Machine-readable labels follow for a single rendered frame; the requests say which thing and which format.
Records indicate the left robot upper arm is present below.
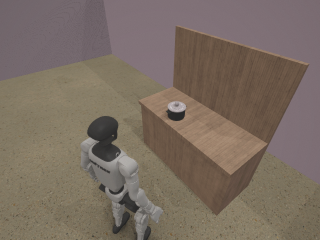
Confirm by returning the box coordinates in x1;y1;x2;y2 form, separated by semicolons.
80;137;97;170

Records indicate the right robot upper arm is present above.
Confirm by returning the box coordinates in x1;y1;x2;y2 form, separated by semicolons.
118;155;143;202

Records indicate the lid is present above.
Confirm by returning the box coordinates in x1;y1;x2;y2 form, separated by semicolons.
167;101;186;113

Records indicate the table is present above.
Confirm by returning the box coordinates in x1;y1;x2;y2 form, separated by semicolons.
138;25;309;216

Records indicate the pot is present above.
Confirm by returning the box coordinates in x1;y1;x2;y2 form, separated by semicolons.
166;106;187;121

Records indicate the left robot forearm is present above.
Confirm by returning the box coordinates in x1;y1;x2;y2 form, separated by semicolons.
83;167;96;176

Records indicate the robot head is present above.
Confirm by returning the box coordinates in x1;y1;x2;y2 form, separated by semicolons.
87;116;121;162

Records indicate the robot left hand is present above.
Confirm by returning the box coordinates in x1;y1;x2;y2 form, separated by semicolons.
89;175;99;183

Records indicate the robot right hand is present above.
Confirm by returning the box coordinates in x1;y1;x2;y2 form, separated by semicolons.
150;206;164;224

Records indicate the right robot forearm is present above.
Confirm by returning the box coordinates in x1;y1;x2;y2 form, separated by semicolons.
135;190;157;216

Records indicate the right robot shin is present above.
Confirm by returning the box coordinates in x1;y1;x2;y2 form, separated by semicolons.
135;214;149;240

